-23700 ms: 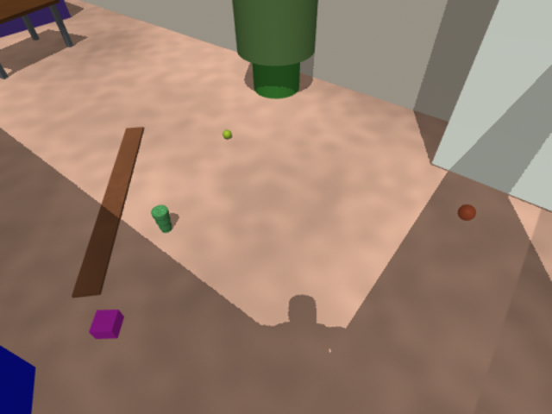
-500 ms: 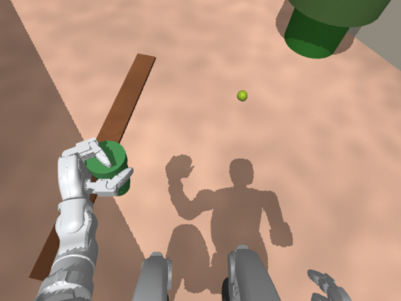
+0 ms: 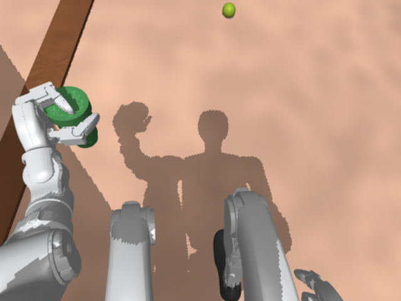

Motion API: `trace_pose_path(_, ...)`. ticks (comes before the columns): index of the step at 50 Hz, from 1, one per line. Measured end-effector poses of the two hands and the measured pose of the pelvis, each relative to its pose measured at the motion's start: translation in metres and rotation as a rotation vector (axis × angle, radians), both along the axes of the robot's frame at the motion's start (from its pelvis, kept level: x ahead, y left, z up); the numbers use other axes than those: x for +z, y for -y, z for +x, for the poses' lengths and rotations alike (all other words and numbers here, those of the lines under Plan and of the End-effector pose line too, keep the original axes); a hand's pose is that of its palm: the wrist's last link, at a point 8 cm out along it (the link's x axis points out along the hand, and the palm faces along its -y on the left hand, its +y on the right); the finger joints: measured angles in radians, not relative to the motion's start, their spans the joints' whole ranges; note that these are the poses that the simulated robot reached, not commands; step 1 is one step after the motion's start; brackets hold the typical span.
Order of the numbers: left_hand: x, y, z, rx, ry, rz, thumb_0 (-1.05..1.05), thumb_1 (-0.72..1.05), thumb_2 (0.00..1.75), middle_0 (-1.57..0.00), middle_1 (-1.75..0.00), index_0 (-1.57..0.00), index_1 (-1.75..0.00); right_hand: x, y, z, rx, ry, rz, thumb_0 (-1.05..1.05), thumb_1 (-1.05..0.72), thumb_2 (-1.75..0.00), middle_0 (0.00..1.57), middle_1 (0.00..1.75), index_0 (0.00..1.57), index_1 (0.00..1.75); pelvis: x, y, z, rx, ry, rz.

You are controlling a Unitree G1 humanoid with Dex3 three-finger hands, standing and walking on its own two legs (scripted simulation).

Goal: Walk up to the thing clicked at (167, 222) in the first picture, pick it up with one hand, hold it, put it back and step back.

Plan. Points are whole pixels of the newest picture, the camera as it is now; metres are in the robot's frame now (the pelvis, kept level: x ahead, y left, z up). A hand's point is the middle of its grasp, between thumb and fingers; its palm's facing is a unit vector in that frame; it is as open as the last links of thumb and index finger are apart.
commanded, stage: crouch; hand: left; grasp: from the side
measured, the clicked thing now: (77, 122) +0.49 +0.22 -0.08
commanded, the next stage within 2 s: lower in 0.82 s
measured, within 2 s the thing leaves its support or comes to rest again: neither
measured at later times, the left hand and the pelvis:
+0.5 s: hand (85, 127) +0.50 +0.22 -0.15, palm faces +0.25 -0.97 -0.03, open 6.2 cm; pelvis -0.02 +0.01 -0.08, yaw -4 degrees
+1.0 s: hand (92, 133) +0.51 +0.22 -0.20, palm faces +0.23 -0.97 -0.02, open 6.0 cm; pelvis -0.02 +0.02 -0.10, yaw -7 degrees
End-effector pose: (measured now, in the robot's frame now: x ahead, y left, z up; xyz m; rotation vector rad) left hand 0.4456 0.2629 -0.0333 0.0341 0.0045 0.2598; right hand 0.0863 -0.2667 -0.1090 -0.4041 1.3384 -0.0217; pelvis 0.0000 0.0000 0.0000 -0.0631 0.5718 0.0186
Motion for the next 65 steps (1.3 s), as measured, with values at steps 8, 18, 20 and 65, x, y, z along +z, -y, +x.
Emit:
trace_pose_path(8, -0.046, -0.006, 0.01, 0.014, 0.006, 0.0, 0.04, -0.18, 0.92, -0.7, -0.88, -1.29, -1.35, -0.033, 0.0, -0.029, 0.003, -0.06, -0.027, 0.01, -0.93, -0.91, 0.2, 0.3, 0.2, 0.3, -0.042, -0.004, -0.011, -0.009, 0.038, -0.024)
trace_pose_path(18, -0.091, -0.006, 0.018, -0.002, -0.009, -0.01, 0.04, -0.18, 0.91, -0.7, -0.88, -1.25, -1.33, -0.051, -0.003, -0.051, 0.032, -0.123, -0.051, 0.01, -0.92, -0.91, 0.2, 0.3, 0.2, 0.3, -0.072, -0.009, -0.016, -0.021, 0.075, -0.059)
trace_pose_path(20, -0.098, -0.006, 0.02, -0.002, -0.01, -0.012, 0.04, -0.18, 0.91, -0.7, -0.88, -1.25, -1.32, -0.052, -0.003, -0.053, 0.039, -0.133, -0.058, 0.01, -0.92, -0.91, 0.2, 0.3, 0.2, 0.3, -0.076, -0.01, -0.016, -0.024, 0.08, -0.066)
trace_pose_path(65, -0.209, 0.0, 0.036, -0.025, -0.047, -0.034, 0.04, -0.18, 0.91, -0.7, -0.87, -1.3, -1.39, -0.043, -0.016, -0.057, 0.25, -0.256, -0.192, 0.0, -0.92, -0.9, 0.2, 0.3, 0.2, 0.3, -0.11, -0.026, -0.018, -0.07, 0.201, -0.19)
